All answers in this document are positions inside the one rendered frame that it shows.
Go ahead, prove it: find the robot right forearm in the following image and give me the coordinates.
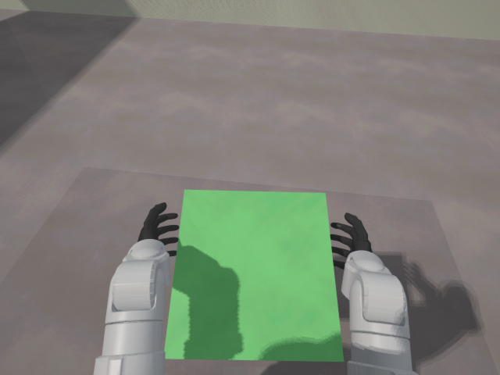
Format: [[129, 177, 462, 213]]
[[341, 250, 419, 375]]

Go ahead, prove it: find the robot left forearm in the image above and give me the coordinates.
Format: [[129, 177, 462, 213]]
[[94, 239, 170, 375]]

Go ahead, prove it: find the robot left hand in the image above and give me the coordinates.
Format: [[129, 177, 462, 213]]
[[137, 202, 179, 256]]

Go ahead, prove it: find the robot right hand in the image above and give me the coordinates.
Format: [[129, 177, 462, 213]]
[[330, 213, 373, 270]]

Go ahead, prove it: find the carton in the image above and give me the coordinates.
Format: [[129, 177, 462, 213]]
[[164, 190, 344, 362]]

